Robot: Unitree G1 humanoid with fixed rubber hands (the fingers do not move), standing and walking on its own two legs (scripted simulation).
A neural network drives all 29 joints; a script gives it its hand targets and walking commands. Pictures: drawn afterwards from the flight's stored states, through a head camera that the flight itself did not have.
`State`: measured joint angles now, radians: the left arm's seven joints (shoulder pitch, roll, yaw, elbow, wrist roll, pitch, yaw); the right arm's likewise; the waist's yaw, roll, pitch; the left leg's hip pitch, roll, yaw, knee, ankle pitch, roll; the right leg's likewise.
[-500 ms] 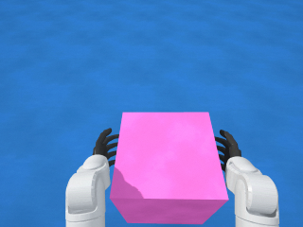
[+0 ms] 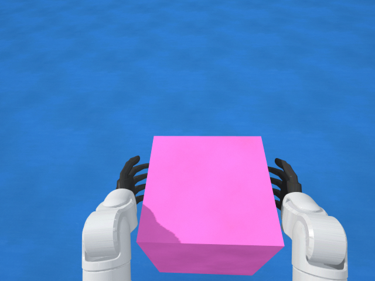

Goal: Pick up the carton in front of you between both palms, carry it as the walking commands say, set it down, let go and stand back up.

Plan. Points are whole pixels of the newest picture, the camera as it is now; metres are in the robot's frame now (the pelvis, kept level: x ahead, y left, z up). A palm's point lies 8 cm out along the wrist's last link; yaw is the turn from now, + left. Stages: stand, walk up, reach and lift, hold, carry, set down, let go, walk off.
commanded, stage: carry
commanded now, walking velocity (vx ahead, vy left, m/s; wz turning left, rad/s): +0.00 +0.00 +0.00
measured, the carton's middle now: (206, 210) +0.28 +0.00 +0.02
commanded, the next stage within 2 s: none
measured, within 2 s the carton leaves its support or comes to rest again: neither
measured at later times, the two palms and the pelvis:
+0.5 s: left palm (145, 122) +0.48 +0.15 +0.09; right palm (265, 125) +0.47 -0.15 +0.08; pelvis +0.21 +0.01 +0.00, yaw -1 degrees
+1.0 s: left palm (153, 131) +0.51 +0.14 +0.02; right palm (260, 132) +0.50 -0.16 +0.02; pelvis +0.23 +0.00 -0.01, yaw -1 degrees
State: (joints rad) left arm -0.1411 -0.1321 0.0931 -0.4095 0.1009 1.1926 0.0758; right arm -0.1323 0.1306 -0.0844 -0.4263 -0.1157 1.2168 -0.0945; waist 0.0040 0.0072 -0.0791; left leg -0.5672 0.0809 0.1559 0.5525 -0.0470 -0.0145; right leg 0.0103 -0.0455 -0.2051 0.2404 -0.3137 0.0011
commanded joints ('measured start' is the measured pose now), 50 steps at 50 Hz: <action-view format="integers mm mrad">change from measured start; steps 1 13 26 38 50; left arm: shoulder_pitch -361 -438 -350 -381 -469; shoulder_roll -826 -963 -854 -841 -802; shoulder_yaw -672 -744 -662 -632 -416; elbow -15 -35 200 242 520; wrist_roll -372 -397 -303 -232 -69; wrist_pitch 32 -12 -56 -263 -517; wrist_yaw -257 -248 -267 -263 -256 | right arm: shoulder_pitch -429 -438 -413 -416 -510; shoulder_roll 857 986 867 853 811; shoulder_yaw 716 694 684 637 421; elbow -26 -6 179 239 515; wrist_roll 407 416 331 260 92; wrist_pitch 9 -50 -81 -288 -544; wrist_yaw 243 271 277 272 267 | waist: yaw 12 -11 -4 -3 0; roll -170 135 -54 -2 -8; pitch -149 -386 -269 -331 -271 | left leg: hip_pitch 189 609 427 471 427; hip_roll -82 209 86 87 94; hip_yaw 97 -97 -38 -48 -60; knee -115 -238 -20 0 -44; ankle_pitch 116 406 319 414 203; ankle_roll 11 146 -6 2 17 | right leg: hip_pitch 67 -276 -134 -123 -159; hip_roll -157 -13 -144 -120 -125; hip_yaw -19 116 131 113 121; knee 148 316 257 308 257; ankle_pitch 795 -86 780 703 482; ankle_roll -44 28 8 3 -7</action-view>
